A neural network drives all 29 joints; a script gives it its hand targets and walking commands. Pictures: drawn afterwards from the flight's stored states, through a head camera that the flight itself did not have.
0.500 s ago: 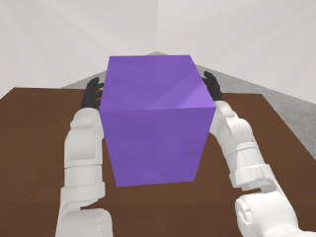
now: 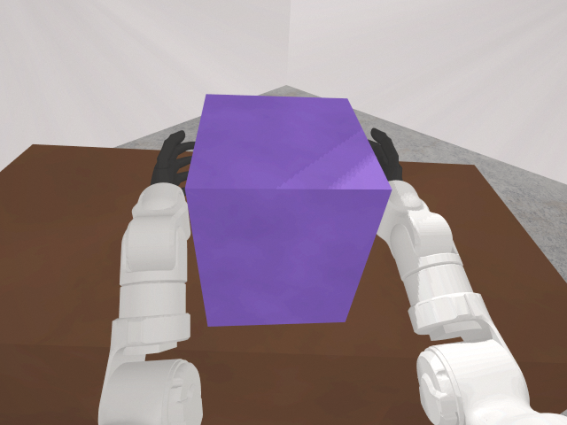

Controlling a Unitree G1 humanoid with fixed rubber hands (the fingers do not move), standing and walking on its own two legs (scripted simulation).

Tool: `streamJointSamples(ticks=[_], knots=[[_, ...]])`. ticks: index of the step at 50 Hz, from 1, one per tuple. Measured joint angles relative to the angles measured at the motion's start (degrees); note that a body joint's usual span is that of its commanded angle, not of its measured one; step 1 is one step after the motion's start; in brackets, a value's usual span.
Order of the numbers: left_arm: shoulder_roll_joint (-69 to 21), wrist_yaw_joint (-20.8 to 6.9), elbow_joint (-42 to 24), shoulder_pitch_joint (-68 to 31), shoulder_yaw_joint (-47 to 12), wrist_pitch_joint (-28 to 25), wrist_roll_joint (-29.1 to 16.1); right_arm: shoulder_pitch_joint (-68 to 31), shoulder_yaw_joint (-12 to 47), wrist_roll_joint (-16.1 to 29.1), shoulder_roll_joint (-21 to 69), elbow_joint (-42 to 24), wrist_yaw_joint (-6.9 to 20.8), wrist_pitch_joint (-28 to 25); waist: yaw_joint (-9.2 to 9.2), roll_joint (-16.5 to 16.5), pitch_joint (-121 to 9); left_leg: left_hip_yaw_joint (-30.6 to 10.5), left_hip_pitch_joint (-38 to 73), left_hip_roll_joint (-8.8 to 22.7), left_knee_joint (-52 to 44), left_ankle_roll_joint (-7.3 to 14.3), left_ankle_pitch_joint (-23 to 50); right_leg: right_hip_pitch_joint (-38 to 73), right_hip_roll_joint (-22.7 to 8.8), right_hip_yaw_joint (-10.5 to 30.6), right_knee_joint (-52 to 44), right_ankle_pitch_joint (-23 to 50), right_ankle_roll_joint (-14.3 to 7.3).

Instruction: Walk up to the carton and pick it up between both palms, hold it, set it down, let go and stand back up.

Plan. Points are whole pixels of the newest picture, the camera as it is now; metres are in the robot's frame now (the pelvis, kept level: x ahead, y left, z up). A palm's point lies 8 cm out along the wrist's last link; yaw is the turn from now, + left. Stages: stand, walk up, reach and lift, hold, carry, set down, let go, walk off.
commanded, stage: hold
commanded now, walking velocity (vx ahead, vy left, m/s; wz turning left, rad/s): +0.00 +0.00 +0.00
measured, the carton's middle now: (278, 212) +0.36 +0.01 +0.16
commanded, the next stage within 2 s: none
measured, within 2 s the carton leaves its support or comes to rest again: neither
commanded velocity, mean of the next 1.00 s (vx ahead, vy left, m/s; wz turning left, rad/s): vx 0.00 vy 0.00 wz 0.00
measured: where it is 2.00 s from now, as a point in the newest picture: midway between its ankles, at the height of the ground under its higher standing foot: outside the picture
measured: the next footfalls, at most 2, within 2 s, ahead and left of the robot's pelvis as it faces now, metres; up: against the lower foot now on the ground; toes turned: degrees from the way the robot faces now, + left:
none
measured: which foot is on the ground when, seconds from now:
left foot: down 0.00-1.00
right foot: down 0.00-1.00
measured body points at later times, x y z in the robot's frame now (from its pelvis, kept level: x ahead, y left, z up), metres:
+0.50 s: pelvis +0.02 -0.01 +0.00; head -0.05 +0.02 +0.44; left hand +0.38 +0.15 +0.21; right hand +0.39 -0.14 +0.22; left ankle +0.04 +0.11 -0.75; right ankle +0.02 -0.11 -0.75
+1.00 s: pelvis -0.01 +0.00 +0.00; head -0.06 +0.03 +0.45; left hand +0.37 +0.16 +0.20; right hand +0.38 -0.13 +0.21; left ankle +0.04 +0.11 -0.75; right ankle +0.02 -0.11 -0.75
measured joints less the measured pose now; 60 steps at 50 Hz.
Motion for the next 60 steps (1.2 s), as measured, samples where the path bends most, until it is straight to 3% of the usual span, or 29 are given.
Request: streamJointSamples(ticks=[13,32,41,49,60], knots=[[0.0,1.2,-0.1,0.7,-0.4,-0.2,-0.2,-1.4,1.4,1.1,-1.1,2.3,0.4,-0.6,-0.67,-0.2,-0.6,-0.3,0.4,0.1,0.0,-0.3,-0.7,0.4,0.2,-0.2,0.3,-1.0,-0.2],[-1.4,-1.4,-8.7,6.1,0.6,2.9,0.1,3.5,5.3,3.7,-1.4,-6.3,-2.8,2.8,-1.27,0.7,0.4,-0.4,4.5,0.2,0.0,-0.3,-2.0,5.0,0.3,-0.2,-1.0,-1.6,0.1],[-0.7,-1.6,-5.1,4.0,0.2,1.8,0.0,3.8,2.5,1.4,0.1,-5.0,-1.9,1.9,-0.35,0.3,0.9,-0.3,2.4,0.1,0.4,-0.1,-0.9,3.0,0.2,-0.1,-0.8,-0.4,0.1],[-0.1,0.6,0.3,-0.3,-0.8,-0.5,-0.6,1.2,-1.0,-1.1,0.3,-1.1,0.4,-0.6,0.7,-0.2,-0.3,0.0,-1.4,0.0,0.2,0.0,0.5,-1.3,0.1,0.1,0.0,0.6,0.0],[0.1,1.9,2.4,-0.5,-0.8,-1.2,-0.3,-1.8,-0.4,-0.9,-0.5,4.4,1.7,-1.9,-0.05,-0.6,-1.3,-0.3,-1.1,0.0,-0.7,-0.3,0.5,-1.4,0.0,-0.2,0.2,-0.1,-0.3]])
